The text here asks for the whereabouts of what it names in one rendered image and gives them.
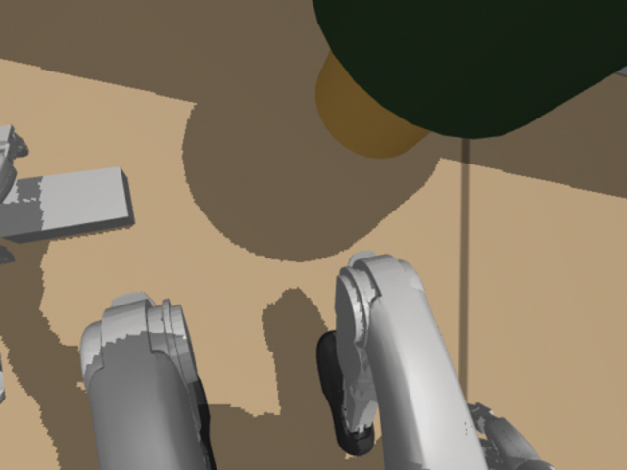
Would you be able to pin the carton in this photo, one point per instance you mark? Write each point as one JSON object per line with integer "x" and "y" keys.
{"x": 59, "y": 205}

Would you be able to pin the right robot hand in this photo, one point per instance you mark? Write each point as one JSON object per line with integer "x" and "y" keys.
{"x": 505, "y": 448}

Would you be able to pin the left robot foot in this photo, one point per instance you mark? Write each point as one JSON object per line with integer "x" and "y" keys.
{"x": 205, "y": 425}

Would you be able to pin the right robot foot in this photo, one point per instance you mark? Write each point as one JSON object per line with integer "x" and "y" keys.
{"x": 331, "y": 380}

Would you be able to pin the potted plant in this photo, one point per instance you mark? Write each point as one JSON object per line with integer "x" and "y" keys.
{"x": 399, "y": 69}

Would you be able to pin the left robot hand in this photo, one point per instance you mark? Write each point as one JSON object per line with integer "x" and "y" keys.
{"x": 11, "y": 146}

